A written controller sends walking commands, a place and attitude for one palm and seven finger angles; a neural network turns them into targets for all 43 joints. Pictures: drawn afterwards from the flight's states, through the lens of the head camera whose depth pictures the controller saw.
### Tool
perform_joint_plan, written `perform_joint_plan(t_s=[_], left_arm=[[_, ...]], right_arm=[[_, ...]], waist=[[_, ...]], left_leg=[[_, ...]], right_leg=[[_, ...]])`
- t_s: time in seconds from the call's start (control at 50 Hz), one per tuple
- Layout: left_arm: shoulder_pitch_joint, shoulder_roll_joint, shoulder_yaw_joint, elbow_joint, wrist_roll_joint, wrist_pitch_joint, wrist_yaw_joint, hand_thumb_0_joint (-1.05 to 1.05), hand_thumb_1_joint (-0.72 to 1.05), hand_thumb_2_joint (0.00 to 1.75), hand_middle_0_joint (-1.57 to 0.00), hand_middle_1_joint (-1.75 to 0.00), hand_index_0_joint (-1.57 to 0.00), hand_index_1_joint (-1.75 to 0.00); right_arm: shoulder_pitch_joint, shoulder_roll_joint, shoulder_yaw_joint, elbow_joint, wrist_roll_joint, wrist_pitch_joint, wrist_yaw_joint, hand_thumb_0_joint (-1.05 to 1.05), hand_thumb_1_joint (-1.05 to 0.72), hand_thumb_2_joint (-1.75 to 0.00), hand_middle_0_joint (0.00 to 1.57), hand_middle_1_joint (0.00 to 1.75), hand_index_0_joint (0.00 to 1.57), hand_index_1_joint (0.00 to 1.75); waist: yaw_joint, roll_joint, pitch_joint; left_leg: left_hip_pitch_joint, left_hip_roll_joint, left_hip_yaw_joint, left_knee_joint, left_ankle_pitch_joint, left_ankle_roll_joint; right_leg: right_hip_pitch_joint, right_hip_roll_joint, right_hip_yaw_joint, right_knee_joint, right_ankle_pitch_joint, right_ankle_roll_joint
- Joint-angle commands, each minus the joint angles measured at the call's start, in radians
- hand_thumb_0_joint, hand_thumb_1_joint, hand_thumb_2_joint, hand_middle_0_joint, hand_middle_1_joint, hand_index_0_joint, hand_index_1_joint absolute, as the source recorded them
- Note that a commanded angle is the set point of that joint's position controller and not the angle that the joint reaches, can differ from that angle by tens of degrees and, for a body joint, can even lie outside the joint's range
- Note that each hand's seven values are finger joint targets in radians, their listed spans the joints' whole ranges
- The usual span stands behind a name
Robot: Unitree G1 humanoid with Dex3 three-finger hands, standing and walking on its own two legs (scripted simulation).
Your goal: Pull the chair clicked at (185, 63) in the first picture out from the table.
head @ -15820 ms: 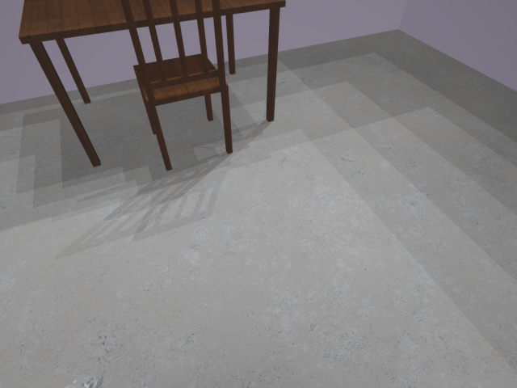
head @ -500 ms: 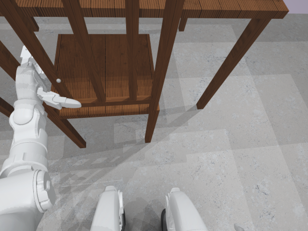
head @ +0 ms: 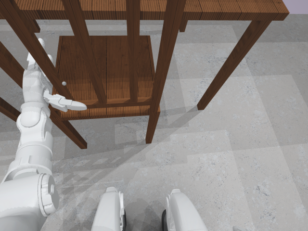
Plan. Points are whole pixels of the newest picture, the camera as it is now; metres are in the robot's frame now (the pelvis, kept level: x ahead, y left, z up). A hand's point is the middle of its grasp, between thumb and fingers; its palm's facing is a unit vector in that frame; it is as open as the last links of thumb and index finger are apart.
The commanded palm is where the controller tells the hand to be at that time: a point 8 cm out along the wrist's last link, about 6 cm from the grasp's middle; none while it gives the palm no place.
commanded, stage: hook a spindle and tug to test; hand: left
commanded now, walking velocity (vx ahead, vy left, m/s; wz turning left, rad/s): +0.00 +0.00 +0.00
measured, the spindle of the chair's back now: (91, 64) +0.50 +0.14 +0.06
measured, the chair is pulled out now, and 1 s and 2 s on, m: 0.00 0.00 0.05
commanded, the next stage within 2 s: step backward, pulling the chair out in 1.44 s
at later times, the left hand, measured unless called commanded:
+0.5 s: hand (62, 82) +0.47 +0.21 +0.03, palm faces +0.11 -0.99 -0.04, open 12.0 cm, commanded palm +0.45 +0.24 +0.03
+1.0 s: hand (62, 82) +0.48 +0.21 +0.03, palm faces +0.09 -1.00 -0.02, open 5.1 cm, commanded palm +0.44 +0.25 +0.03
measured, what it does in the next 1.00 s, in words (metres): stands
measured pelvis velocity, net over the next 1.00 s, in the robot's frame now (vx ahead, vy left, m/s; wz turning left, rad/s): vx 0.01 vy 0.01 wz -0.01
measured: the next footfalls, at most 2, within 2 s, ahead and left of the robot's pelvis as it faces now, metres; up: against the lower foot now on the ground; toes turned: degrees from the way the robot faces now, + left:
none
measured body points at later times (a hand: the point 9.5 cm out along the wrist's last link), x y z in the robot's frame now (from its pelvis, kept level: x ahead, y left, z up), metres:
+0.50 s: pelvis +0.00 +0.00 +0.00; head +0.15 +0.02 +0.42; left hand +0.46 +0.26 +0.04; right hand +0.06 -0.27 -0.12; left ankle +0.04 +0.11 -0.61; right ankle +0.01 -0.14 -0.61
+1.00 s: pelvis +0.01 +0.01 +0.00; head +0.16 +0.03 +0.43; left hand +0.47 +0.27 +0.03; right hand +0.06 -0.26 -0.11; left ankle +0.04 +0.11 -0.61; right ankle +0.01 -0.14 -0.61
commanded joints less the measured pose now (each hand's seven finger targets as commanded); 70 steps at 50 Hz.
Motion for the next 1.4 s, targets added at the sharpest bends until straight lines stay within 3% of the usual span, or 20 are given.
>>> perform_joint_plan(t_s=[0.0, 0.08, 0.16, 0.22, 0.26, 0.34, 0.42, 0.52, 0.56, 0.6, 0.66, 0.72, 0.8, 0.86, 0.88, 0.96, 1.1, 1.22, 1.28, 1.38], left_arm=[[-0.395, 0.216, 0.016, -0.217, -0.008, -0.077, -0.005, 0.00, -0.50, 0.30, -0.13, -0.30, -0.13, -0.30], [-0.365, 0.194, 0.002, -0.224, -0.006, -0.085, -0.006, 0.00, -0.50, 0.30, -0.20, -0.52, -0.20, -0.52], [-0.373, 0.192, -0.001, -0.213, -0.014, -0.086, -0.012, 0.00, -0.50, 0.30, -0.27, -0.74, -0.27, -0.74], [-0.365, 0.220, 0.018, -0.205, -0.007, -0.087, -0.015, 0.00, -0.50, 0.30, -0.32, -0.90, -0.32, -0.90], [-0.375, 0.171, -0.017, -0.207, -0.013, -0.087, -0.019, 0.00, -0.39, 0.35, -0.36, -1.01, -0.36, -1.01], [-0.380, 0.209, 0.003, -0.197, -0.010, -0.081, -0.023, 0.00, -0.16, 0.44, -0.43, -1.23, -0.43, -1.23], [-0.381, 0.175, -0.019, -0.180, -0.011, -0.073, -0.022, 0.00, 0.06, 0.54, -0.50, -1.45, -0.50, -1.45], [-0.365, 0.182, -0.018, -0.201, -0.008, -0.072, -0.023, 0.00, 0.34, 0.66, -0.50, -1.45, -0.50, -1.45], [-0.374, 0.139, -0.046, -0.184, -0.014, -0.067, -0.023, 0.00, 0.45, 0.71, -0.50, -1.45, -0.50, -1.45], [-0.388, 0.195, -0.009, -0.156, -0.012, -0.063, -0.021, 0.00, 0.56, 0.76, -0.50, -1.45, -0.50, -1.45], [-0.403, 0.185, -0.020, -0.197, -0.011, -0.072, -0.029, 0.00, 0.73, 0.83, -0.50, -1.45, -0.50, -1.45], [-0.336, 0.200, 0.011, -0.192, -0.021, -0.067, -0.028, 0.00, 0.90, 0.90, -0.50, -1.45, -0.50, -1.45], [-0.340, 0.185, -0.001, -0.162, -0.017, -0.059, -0.023, 0.00, 0.90, 0.90, -0.50, -1.45, -0.50, -1.45], [-0.334, 0.179, -0.002, -0.192, -0.021, -0.063, -0.024, 0.00, 0.90, 0.90, -0.50, -1.45, -0.50, -1.45], [-0.317, 0.216, 0.029, -0.203, -0.020, -0.066, -0.020, 0.00, 0.90, 0.90, -0.50, -1.45, -0.50, -1.45], [-0.209, 0.160, -0.007, -0.259, -0.029, -0.055, -0.019, 0.00, 0.90, 0.90, -0.50, -1.45, -0.50, -1.45], [-0.145, 0.151, -0.005, -0.307, -0.031, -0.051, -0.003, 0.00, 0.90, 0.90, -0.50, -1.45, -0.50, -1.45], [-0.053, 0.125, -0.015, -0.404, -0.045, -0.055, 0.000, 0.00, 0.90, 0.90, -0.50, -1.45, -0.50, -1.45], [-0.012, 0.085, -0.045, -0.418, -0.051, -0.049, 0.010, 0.00, 0.90, 0.90, -0.50, -1.45, -0.50, -1.45], [-0.015, 0.095, -0.041, -0.446, -0.044, -0.062, 0.025, 0.00, 0.90, 0.90, -0.50, -1.45, -0.50, -1.45]], right_arm=[[0.141, -0.186, -0.063, -0.054, 0.000, -0.011, -0.016, 0.00, -0.90, -0.90, 0.20, 0.30, 0.20, 0.30], [0.136, -0.178, -0.062, -0.062, 0.000, -0.012, -0.013, 0.00, -0.90, -0.90, 0.20, 0.30, 0.20, 0.30], [0.131, -0.179, -0.060, -0.063, 0.002, -0.010, -0.015, 0.00, -0.90, -0.90, 0.20, 0.30, 0.20, 0.30], [0.132, -0.182, -0.061, -0.063, 0.002, -0.008, -0.016, 0.00, -0.90, -0.90, 0.20, 0.30, 0.20, 0.30], [0.132, -0.177, -0.063, -0.063, 0.003, -0.011, -0.015, 0.00, -0.90, -0.90, 0.20, 0.30, 0.20, 0.30], [0.133, -0.182, -0.062, -0.056, 0.003, -0.008, -0.017, 0.00, -0.90, -0.90, 0.20, 0.30, 0.20, 0.30], [0.137, -0.183, -0.066, -0.053, 0.002, -0.006, -0.015, 0.00, -0.90, -0.90, 0.20, 0.30, 0.20, 0.30], [0.139, -0.183, -0.066, -0.055, 0.003, -0.001, -0.014, 0.00, -0.90, -0.90, 0.20, 0.30, 0.20, 0.30], [0.140, -0.179, -0.065, -0.053, 0.003, -0.002, -0.013, 0.00, -0.90, -0.90, 0.20, 0.30, 0.20, 0.30], [0.141, -0.186, -0.063, -0.045, 0.005, 0.000, -0.016, 0.00, -0.90, -0.90, 0.20, 0.30, 0.20, 0.30], [0.145, -0.184, -0.063, -0.053, 0.002, -0.001, -0.017, 0.00, -0.90, -0.90, 0.20, 0.30, 0.20, 0.30], [0.142, -0.181, -0.063, -0.060, 0.003, 0.002, -0.014, 0.00, -0.90, -0.90, 0.20, 0.30, 0.20, 0.30], [0.140, -0.183, -0.060, -0.058, 0.004, 0.004, -0.013, 0.00, -0.90, -0.90, 0.20, 0.30, 0.20, 0.30], [0.137, -0.180, -0.060, -0.069, 0.004, 0.003, -0.011, 0.00, -0.90, -0.90, 0.20, 0.30, 0.20, 0.30], [0.140, -0.185, -0.062, -0.069, 0.002, 0.005, -0.013, 0.00, -0.90, -0.90, 0.20, 0.30, 0.20, 0.30], [0.130, -0.175, -0.063, -0.091, 0.007, 0.008, -0.002, 0.00, -0.90, -0.90, 0.20, 0.30, 0.20, 0.30], [0.118, -0.173, -0.067, -0.099, 0.011, 0.005, -0.001, 0.00, -0.90, -0.90, 0.20, 0.30, 0.20, 0.30], [0.109, -0.168, -0.072, -0.117, 0.014, -0.003, 0.003, 0.00, -0.90, -0.90, 0.20, 0.30, 0.20, 0.30], [0.101, -0.164, -0.072, -0.116, 0.018, -0.010, 0.005, 0.00, -0.90, -0.90, 0.20, 0.30, 0.20, 0.30], [0.091, -0.165, -0.074, -0.109, 0.016, -0.023, 0.000, 0.00, -0.90, -0.90, 0.20, 0.30, 0.20, 0.30]], waist=[[-0.015, 0.122, -0.498], [-0.008, 0.136, -0.512], [-0.020, 0.090, -0.490], [-0.008, 0.110, -0.486], [-0.020, 0.120, -0.494], [-0.017, 0.113, -0.491], [-0.023, 0.111, -0.493], [-0.011, 0.130, -0.515], [-0.031, 0.099, -0.491], [-0.028, 0.090, -0.458], [-0.023, 0.130, -0.508], [-0.007, 0.106, -0.517], [-0.019, 0.101, -0.471], [-0.010, 0.120, -0.489], [-0.001, 0.112, -0.507], [0.014, 0.116, -0.519], [0.014, 0.096, -0.476], [0.040, 0.131, -0.518], [0.028, 0.102, -0.478], [0.029, 0.102, -0.468]], left_leg=[[0.530, -0.028, -0.040, -0.131, 0.358, 0.014], [0.545, -0.030, -0.035, -0.130, 0.380, 0.013], [0.496, -0.035, -0.025, -0.126, 0.344, 0.020], [0.498, -0.033, -0.026, -0.129, 0.347, 0.016], [0.520, -0.034, -0.029, -0.127, 0.353, 0.017], [0.498, -0.032, -0.025, -0.120, 0.347, 0.019], [0.522, -0.032, -0.032, -0.123, 0.351, 0.017], [0.544, -0.031, -0.036, -0.127, 0.381, 0.013], [0.528, -0.033, -0.035, -0.127, 0.363, 0.018], [0.483, -0.033, -0.031, -0.124, 0.328, 0.020], [0.530, -0.033, -0.033, -0.124, 0.368, 0.019], [0.534, -0.032, -0.031, -0.127, 0.399, 0.016], [0.510, -0.032, -0.034, -0.131, 0.366, 0.016], [0.521, -0.033, -0.030, -0.134, 0.367, 0.015], [0.533, -0.030, -0.035, -0.135, 0.389, 0.014], [0.559, -0.031, -0.031, -0.149, 0.436, 0.010], [0.541, -0.029, -0.022, -0.161, 0.419, 0.008], [0.599, -0.026, -0.023, -0.173, 0.501, 0.000], [0.590, -0.026, -0.020, -0.177, 0.497, 0.002], [0.584, -0.026, -0.020, -0.177, 0.476, -0.001]], right_leg=[[0.087, 0.028, -0.008, -0.165, 0.291, -0.044], [0.099, 0.028, -0.007, -0.163, 0.310, -0.046], [0.126, 0.029, 0.001, -0.171, 0.310, -0.041], [0.121, 0.027, 0.000, -0.167, 0.306, -0.044], [0.103, 0.028, -0.004, -0.167, 0.303, -0.044], [0.113, 0.027, 0.003, -0.168, 0.310, -0.042], [0.088, 0.028, -0.005, -0.170, 0.296, -0.044], [0.094, 0.028, -0.010, -0.164, 0.311, -0.047], [0.088, 0.030, -0.011, -0.171, 0.305, -0.043], [0.092, 0.029, -0.005, -0.174, 0.288, -0.043], [0.091, 0.029, -0.006, -0.164, 0.307, -0.046], [0.121, 0.029, -0.008, -0.168, 0.338, -0.044], [0.091, 0.030, -0.013, -0.168, 0.306, -0.043], [0.100, 0.030, -0.013, -0.165, 0.307, -0.045], [0.111, 0.029, -0.013, -0.162, 0.321, -0.046], [0.141, 0.033, -0.018, -0.165, 0.358, -0.047], [0.149, 0.033, -0.017, -0.174, 0.357, -0.043], [0.180, 0.032, -0.019, -0.171, 0.402, -0.046], [0.178, 0.034, -0.020, -0.182, 0.409, -0.043], [0.176, 0.030, -0.019, -0.177, 0.399, -0.043]])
